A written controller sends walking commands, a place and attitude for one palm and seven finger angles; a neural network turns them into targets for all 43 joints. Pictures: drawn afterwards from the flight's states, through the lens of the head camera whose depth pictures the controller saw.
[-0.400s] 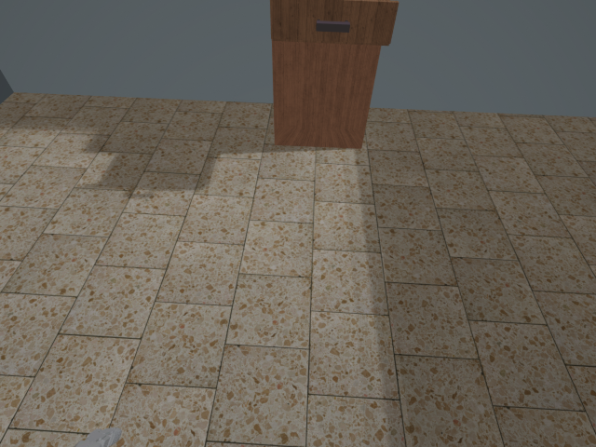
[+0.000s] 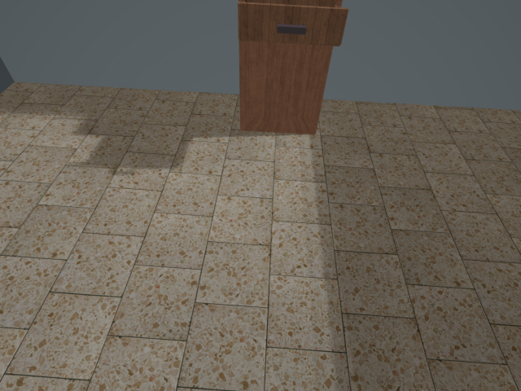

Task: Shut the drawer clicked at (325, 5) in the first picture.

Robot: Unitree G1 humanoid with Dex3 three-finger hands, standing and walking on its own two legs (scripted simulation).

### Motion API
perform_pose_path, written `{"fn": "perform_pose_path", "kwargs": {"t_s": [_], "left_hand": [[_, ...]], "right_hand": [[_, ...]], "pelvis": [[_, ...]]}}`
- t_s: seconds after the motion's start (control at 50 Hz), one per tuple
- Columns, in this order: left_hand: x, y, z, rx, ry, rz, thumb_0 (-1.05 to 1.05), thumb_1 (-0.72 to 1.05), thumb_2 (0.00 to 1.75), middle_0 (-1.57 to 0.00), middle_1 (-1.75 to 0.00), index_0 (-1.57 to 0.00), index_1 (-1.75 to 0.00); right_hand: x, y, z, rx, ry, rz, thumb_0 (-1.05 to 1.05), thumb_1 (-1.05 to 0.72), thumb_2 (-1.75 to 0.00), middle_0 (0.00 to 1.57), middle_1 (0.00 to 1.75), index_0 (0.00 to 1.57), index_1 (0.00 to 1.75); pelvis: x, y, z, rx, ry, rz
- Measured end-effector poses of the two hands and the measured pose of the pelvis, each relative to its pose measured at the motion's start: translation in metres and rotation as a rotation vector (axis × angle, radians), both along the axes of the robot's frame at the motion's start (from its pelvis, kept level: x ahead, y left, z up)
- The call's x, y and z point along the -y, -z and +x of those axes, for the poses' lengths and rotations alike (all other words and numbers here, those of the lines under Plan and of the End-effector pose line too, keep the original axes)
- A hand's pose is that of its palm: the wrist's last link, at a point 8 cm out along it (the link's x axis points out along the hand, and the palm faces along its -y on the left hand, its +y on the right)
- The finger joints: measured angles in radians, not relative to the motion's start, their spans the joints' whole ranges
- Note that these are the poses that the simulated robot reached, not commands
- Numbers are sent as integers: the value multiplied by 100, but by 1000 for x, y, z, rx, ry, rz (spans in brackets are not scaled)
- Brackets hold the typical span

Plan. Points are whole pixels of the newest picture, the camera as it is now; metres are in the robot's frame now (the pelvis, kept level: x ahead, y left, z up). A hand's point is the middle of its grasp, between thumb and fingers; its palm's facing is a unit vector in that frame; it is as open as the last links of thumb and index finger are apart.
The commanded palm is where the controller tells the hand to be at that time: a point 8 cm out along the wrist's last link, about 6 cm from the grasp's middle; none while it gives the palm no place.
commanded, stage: stand and wait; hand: left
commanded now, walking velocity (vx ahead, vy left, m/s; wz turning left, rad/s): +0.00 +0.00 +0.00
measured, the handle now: (291, 27) +1.46 -0.03 -0.01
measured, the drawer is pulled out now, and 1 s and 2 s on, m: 0.29 0.29 0.29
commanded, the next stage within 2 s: look at it before walking up in 0.44 s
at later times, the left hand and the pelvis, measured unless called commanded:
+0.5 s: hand out of the picture +0.06 +0.24 -0.15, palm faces -0.03 -0.94 -0.34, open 7.4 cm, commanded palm none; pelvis -0.02 -0.01 +0.00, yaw +0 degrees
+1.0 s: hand out of the picture +0.05 +0.23 -0.15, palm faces -0.04 -0.94 -0.33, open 7.4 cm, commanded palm none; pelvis -0.01 -0.01 +0.01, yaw +0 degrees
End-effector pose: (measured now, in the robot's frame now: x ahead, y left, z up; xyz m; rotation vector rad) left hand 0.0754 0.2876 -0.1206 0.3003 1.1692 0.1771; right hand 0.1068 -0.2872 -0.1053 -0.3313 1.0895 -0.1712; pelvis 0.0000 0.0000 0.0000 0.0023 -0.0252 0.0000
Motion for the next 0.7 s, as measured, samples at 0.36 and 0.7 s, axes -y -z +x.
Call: {"fn": "perform_pose_path", "kwargs": {"t_s": [0.36,0.7], "left_hand": [[0,-5,-23,-46,-5,21,1,90,90,-20,-30,-21,-30],[11,-5,-23,-36,7,8,1,90,90,-20,-30,-21,-30]], "right_hand": [[14,8,-48,-103,44,6,0,-90,-90,21,30,21,30],[17,8,-56,-103,54,14,0,-90,-90,21,30,21,30]], "pelvis": [[7,-3,-13,7,2,1],[12,-5,-18,8,7,2]]}}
